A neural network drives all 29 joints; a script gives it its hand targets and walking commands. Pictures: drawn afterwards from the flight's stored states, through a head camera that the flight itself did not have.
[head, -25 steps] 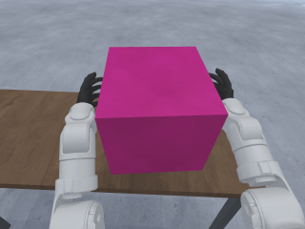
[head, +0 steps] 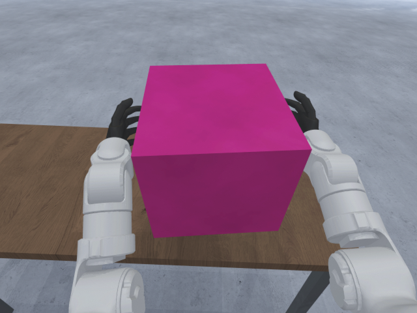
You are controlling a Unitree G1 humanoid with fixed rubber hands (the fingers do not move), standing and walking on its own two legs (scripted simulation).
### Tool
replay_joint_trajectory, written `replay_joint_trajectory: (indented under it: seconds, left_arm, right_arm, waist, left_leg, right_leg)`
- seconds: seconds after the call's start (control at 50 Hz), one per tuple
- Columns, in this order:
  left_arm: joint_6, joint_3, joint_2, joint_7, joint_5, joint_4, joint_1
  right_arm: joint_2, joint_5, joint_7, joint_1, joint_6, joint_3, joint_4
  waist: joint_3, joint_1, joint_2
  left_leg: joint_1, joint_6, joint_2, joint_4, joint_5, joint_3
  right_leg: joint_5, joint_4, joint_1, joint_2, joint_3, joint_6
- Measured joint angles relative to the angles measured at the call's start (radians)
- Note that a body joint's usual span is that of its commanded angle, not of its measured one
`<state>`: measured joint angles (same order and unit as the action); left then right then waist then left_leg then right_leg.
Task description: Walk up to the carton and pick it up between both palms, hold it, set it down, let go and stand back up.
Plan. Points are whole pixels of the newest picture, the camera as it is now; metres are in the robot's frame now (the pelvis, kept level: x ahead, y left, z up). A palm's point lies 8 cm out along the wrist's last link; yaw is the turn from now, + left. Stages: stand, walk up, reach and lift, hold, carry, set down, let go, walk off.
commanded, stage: hold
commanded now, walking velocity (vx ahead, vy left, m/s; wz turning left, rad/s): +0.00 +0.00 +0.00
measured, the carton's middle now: (212, 146) +0.40 +0.00 +0.16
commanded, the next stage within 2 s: none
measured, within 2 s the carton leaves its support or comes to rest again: neither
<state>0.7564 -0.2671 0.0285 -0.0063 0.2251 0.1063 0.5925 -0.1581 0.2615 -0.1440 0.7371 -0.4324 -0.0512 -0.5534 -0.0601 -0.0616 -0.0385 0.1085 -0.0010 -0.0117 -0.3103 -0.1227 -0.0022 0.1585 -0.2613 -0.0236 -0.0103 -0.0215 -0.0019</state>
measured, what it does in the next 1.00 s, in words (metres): stands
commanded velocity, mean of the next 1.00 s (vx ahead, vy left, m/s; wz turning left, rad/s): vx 0.00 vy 0.00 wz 0.00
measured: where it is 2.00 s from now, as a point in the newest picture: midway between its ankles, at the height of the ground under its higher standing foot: outside the picture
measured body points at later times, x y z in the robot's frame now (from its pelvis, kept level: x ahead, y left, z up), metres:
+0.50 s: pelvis +0.00 +0.00 +0.00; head -0.05 +0.02 +0.45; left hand +0.37 +0.17 +0.20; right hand +0.38 -0.17 +0.21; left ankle +0.03 +0.12 -0.75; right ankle +0.00 -0.12 -0.75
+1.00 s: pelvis +0.00 +0.00 +0.00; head -0.05 +0.02 +0.45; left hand +0.37 +0.17 +0.20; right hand +0.38 -0.17 +0.21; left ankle +0.03 +0.12 -0.75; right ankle +0.00 -0.12 -0.75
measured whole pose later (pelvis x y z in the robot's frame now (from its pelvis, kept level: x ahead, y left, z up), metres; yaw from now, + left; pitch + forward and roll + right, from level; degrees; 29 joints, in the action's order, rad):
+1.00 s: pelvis +0.00 +0.00 +0.00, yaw +0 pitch -5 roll -1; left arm 0.76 -0.27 0.02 -0.01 0.23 0.09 0.58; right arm -0.16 0.26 -0.14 0.73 -0.44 -0.05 -0.54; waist -0.06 -0.06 -0.04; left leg 0.10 0.00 -0.01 -0.31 -0.13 -0.01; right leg 0.16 -0.26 -0.02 -0.01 -0.02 0.00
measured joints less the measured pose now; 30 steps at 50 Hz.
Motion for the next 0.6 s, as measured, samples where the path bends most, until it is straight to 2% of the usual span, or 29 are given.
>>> replay_joint_trajectory:
  seconds: [0.28,0.6]
  left_arm:
    - [0.005,0.001,-0.007,-0.002,0.001,-0.031,-0.021]
    - [0.007,-0.002,-0.004,-0.003,0.003,-0.016,-0.007]
  right_arm:
    - [-0.002,0.008,-0.005,-0.019,-0.01,0.008,0.034]
    - [0.002,0.001,-0.002,-0.009,-0.01,-0.002,0.021]
  waist:
    - [0.007,-0.005,0.0]
    - [0.002,0.001,0.001]
  left_leg:
    - [-0.012,-0.001,0.001,-0.003,-0.006,-0.003]
    - [-0.003,0.001,0.002,0.0,-0.001,-0.002]
  right_leg:
    - [0.004,0.001,0.014,-0.001,0.0,0.0]
    - [-0.001,0.0,0.002,0.0,0.005,0.001]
